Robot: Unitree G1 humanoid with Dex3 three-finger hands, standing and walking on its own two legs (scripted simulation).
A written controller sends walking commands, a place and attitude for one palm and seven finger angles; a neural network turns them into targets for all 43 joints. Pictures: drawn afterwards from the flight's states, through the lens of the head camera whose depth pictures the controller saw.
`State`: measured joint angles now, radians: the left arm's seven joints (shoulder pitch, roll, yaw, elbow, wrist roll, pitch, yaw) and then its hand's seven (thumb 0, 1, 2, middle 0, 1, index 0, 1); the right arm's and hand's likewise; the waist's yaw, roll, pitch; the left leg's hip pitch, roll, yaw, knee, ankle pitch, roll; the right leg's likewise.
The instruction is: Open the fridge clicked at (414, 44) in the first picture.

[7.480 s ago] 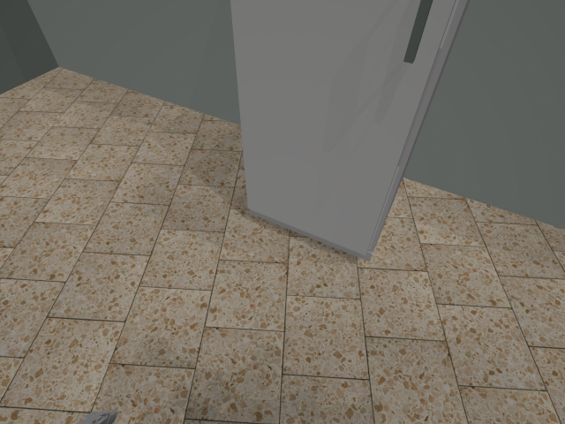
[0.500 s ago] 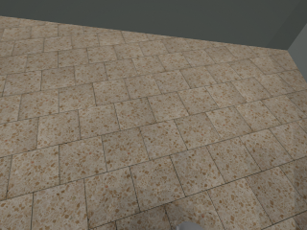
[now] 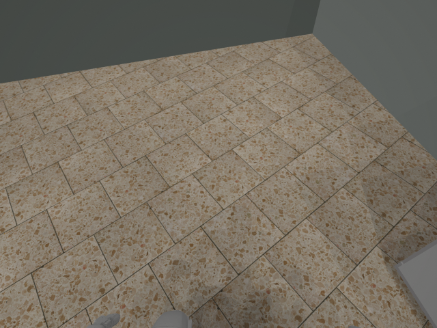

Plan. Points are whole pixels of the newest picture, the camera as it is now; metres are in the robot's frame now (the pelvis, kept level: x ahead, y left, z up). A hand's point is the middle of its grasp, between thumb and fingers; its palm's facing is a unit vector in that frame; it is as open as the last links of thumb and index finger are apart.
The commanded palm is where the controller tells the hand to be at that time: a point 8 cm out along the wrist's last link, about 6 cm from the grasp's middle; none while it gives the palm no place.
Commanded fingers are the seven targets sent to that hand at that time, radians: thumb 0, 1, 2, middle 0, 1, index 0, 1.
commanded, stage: turn to face it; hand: right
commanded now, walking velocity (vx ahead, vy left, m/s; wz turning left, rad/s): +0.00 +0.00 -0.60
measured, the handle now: out of the picture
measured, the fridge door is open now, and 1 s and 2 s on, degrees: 0 0 0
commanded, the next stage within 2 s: take the last steps up to it in 2.00 s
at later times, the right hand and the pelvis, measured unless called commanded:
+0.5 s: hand out of the picture +0.02 -0.17 -0.15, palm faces +0.31 +0.91 -0.27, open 7.4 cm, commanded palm none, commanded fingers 0.00 -0.90 -0.90 0.20 0.30 0.20 0.30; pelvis +0.01 +0.05 +0.00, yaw -20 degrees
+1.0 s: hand out of the picture -0.05 -0.23 -0.16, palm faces +0.59 +0.77 -0.25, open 7.4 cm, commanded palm none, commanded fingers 0.00 -0.90 -0.90 0.20 0.30 0.20 0.30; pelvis -0.01 +0.01 +0.00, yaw -36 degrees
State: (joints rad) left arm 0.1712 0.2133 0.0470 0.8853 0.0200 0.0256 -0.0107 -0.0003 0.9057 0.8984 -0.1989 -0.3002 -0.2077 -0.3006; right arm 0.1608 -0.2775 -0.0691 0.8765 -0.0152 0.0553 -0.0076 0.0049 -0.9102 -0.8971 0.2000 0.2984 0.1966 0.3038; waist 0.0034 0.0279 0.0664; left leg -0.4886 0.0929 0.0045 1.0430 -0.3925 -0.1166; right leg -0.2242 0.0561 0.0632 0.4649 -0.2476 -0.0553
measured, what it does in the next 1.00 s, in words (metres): steps on the spot, turning right: left foot, then right foot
